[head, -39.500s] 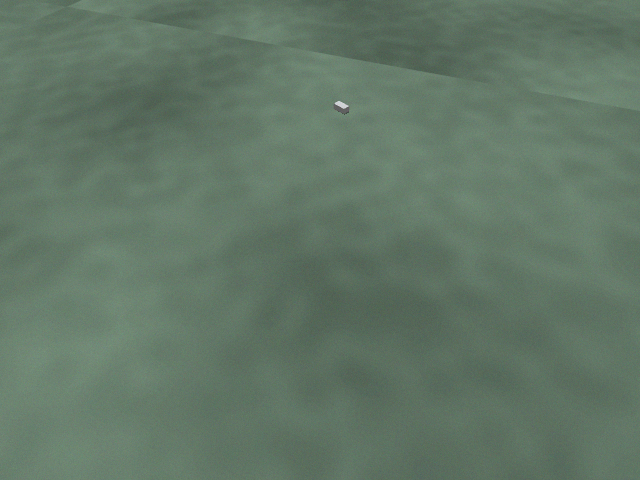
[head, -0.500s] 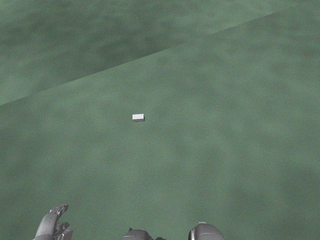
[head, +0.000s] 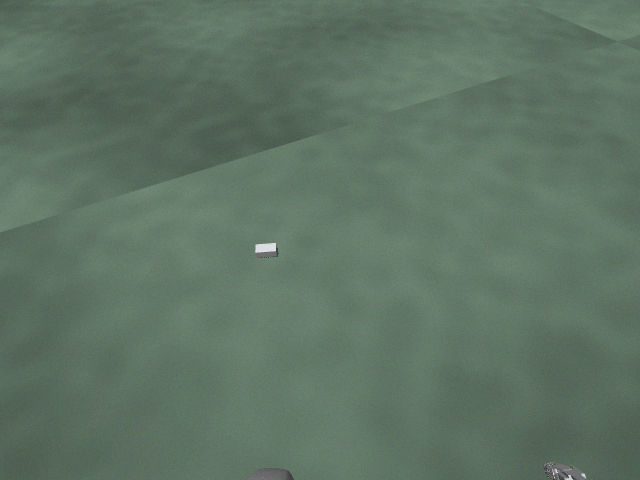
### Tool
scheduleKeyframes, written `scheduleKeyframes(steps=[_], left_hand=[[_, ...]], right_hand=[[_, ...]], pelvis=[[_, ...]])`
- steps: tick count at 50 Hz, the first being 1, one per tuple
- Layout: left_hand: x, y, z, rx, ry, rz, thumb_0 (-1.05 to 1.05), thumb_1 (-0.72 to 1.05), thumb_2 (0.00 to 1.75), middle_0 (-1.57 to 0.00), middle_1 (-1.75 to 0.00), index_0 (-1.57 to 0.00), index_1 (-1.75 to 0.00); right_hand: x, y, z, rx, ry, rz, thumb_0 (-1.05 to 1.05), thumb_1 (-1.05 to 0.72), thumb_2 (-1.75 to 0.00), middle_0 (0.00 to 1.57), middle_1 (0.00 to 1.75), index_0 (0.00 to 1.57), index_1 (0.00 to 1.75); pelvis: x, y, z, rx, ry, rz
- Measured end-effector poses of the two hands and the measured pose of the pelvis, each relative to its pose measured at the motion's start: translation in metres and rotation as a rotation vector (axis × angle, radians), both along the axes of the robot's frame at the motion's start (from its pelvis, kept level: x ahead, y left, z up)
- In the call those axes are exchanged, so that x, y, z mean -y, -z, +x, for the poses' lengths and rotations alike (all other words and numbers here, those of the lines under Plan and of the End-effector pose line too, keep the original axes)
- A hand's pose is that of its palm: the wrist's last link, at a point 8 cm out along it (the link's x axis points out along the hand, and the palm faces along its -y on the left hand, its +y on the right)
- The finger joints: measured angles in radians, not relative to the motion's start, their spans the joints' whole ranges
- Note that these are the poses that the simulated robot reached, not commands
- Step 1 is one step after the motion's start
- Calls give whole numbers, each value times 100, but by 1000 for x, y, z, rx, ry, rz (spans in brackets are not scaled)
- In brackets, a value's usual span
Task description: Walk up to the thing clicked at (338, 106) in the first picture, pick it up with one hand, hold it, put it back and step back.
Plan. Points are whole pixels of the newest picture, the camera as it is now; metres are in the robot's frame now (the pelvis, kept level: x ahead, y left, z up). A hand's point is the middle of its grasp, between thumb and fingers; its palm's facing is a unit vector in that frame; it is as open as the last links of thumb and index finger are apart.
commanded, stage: step back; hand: left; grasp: from above
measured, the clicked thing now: (266, 250) +1.04 +0.31 -0.74
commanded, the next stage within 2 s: stand in 0.76 s
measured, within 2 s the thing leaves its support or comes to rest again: neither
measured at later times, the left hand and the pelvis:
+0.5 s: hand out of the picture +0.09 +0.27 -0.15, palm faces +0.01 -0.93 -0.36, open 7.4 cm; pelvis +0.02 +0.01 +0.00, yaw +1 degrees
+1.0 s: hand out of the picture +0.12 +0.27 -0.15, palm faces +0.04 -0.93 -0.36, open 7.4 cm; pelvis +0.06 +0.00 +0.00, yaw +1 degrees
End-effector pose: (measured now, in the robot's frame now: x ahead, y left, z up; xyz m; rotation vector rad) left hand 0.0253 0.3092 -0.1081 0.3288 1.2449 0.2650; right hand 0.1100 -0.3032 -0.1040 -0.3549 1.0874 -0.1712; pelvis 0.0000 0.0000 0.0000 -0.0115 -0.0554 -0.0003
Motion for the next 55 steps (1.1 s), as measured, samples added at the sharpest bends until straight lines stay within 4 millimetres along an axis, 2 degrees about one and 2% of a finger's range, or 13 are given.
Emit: scheduleKeyframes(steps=[4, 9, 12, 16, 19, 24, 28, 35, 38, 43, 48, 52, 55], left_hand=[[-8, 1, -5, 8, -11, -4, 1, 90, 90, -21, -30, -20, -30], [-15, 1, 8, 26, 18, -26, 1, 90, 90, -20, -30, -20, -30], [-17, 0, 19, 40, 36, -25, 1, 91, 90, -20, -30, -20, -30], [-13, -1, 32, 56, 43, -19, 1, 91, 90, -20, -30, -20, -30], [-7, -2, 40, 65, 43, -20, 1, 91, 90, -20, -30, -20, -30], [-6, 1, 51, 52, 31, -28, 1, 91, 90, -20, -30, -20, -30], [-9, 3, 69, 59, 17, -27, 1, 91, 90, -20, -30, -20, -30], [-3, 3, 102, 124, 24, -6, 1, 91, 90, -20, -30, -20, -30], [-1, 3, 100, 124, 17, -3, 1, 91, 90, -20, -30, -20, -30], [-8, 11, 85, 24, 1, -5, 0, 90, 90, -20, -30, -20, -30], [-3, 7, 85, 1, -32, -22, 1, 91, 90, -20, -30, -20, -30], [4, 8, 85, 6, -13, -15, 1, 91, 90, -20, -30, -20, -30], [12, 3, 84, -18, 5, -23, 1, 91, 90, -20, -30, -20, -30]], right_hand=[[-3, 9, -30, -54, 21, 4, 1, -91, -90, 21, 29, 20, 30], [-17, 9, -63, -117, 47, 17, 1, -91, -90, 21, 29, 20, 30], [-21, 6, -74, -138, 61, 25, 1, -91, -90, 21, 30, 20, 30], [-17, 5, -76, -149, 79, 30, 1, -91, -90, 21, 30, 20, 30], [-9, 6, -67, -150, 81, 24, 1, -91, -90, 21, 30, 20, 30], [-3, 7, -38, -116, 68, -5, 1, -91, -90, 21, 30, 20, 30], [-6, 5, -14, -90, 50, -8, 1, -91, -90, 21, 29, 20, 30], [1, 9, 19, -75, 33, -10, 1, -91, -90, 21, 30, 20, 30], [1, 11, 37, -68, 15, -24, 1, -91, -90, 21, 30, 20, 30], [-12, 11, 65, -2, 1, -5, 1, -91, -90, 21, 29, 20, 30], [-21, 7, 66, -25, -17, 17, 1, -91, -90, 21, 29, 20, 30], [-18, 14, 69, -48, -11, 36, 1, -91, -90, 21, 30, 20, 30], [-16, 12, 69, -47, 18, 57, 1, -91, -90, 21, 30, 20, 30]], pelvis=[[-8, 2, -6, -5, -33, 4], [-16, -2, -10, -9, -16, 20], [-13, -5, -9, -14, -5, 16], [-6, -6, -5, -17, -5, 6], [-3, -5, 3, -25, -12, -4], [-8, -2, 19, -31, -20, 6], [-10, -2, 29, -39, -20, 16], [3, 4, 41, -54, -28, 8], [1, 5, 45, -41, -41, 9], [-8, 6, 53, -14, -25, 13], [-5, -2, 57, -6, -22, 12], [3, 0, 58, 7, -19, 17], [5, -5, 63, 8, -30, 13]])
